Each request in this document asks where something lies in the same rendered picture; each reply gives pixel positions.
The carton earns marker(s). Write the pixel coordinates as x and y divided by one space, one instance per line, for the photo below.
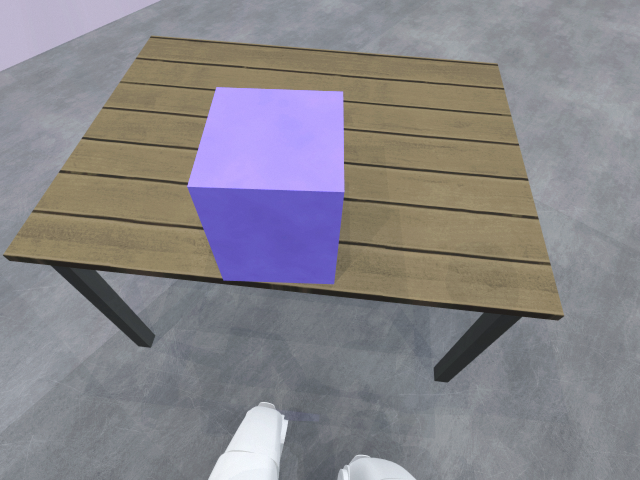
268 184

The table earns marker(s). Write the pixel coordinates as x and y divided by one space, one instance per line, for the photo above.
437 210

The robot left shin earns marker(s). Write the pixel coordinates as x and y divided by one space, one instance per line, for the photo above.
265 404

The right robot thigh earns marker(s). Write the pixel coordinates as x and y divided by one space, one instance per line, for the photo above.
373 469

